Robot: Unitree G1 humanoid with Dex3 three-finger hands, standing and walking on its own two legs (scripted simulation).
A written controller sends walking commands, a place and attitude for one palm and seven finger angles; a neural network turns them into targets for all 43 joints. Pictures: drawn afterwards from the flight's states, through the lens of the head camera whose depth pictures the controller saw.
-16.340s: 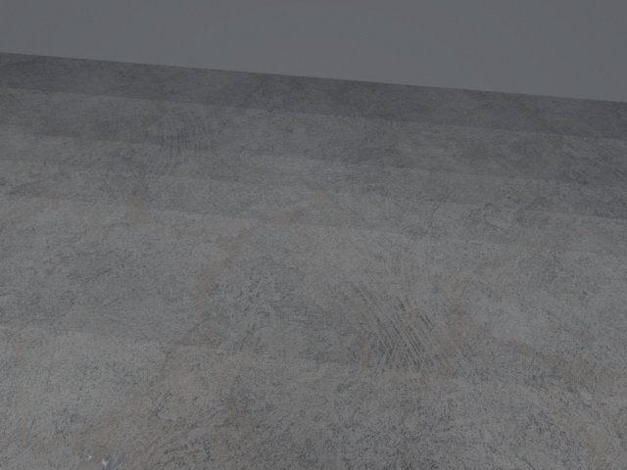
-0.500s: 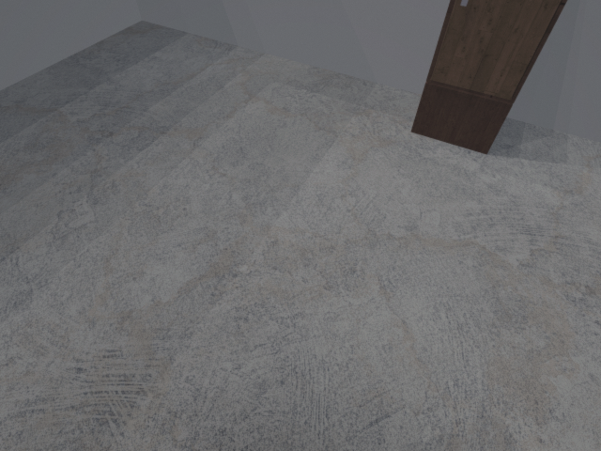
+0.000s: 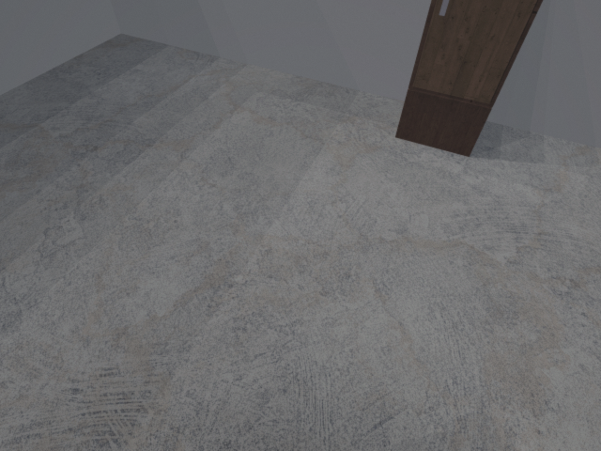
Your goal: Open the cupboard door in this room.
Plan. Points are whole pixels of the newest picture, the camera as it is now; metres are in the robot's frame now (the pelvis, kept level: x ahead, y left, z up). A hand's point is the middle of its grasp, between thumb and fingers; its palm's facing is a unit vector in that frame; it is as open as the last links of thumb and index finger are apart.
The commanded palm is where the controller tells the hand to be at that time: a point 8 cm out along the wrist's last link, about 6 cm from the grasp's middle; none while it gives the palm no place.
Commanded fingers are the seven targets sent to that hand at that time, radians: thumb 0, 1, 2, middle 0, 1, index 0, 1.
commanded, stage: turn or walk to find it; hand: left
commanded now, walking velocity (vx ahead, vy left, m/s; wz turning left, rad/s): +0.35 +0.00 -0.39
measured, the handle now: out of the picture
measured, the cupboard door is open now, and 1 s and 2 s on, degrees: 0 0 0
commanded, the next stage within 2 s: stand and wait in 0.48 s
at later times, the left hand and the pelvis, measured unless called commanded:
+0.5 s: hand out of the picture +0.08 +0.13 -0.18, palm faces +0.08 -0.98 -0.20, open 7.2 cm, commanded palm none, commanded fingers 0.00 0.90 0.90 -0.20 -0.30 -0.20 -0.30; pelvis +0.07 -0.05 -0.01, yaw +4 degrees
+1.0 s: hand out of the picture +0.11 +0.16 -0.18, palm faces +0.17 -0.95 -0.25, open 7.3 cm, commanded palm none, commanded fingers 0.00 0.90 0.90 -0.20 -0.30 -0.20 -0.30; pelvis +0.10 -0.04 -0.01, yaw +9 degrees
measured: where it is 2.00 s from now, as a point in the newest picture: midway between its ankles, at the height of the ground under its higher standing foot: outside the picture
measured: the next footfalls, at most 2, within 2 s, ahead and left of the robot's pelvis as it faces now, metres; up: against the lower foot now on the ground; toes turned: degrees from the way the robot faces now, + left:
right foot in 0.22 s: +0.09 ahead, -0.15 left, +0.00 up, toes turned -9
left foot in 0.60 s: +0.13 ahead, +0.09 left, +0.00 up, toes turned +14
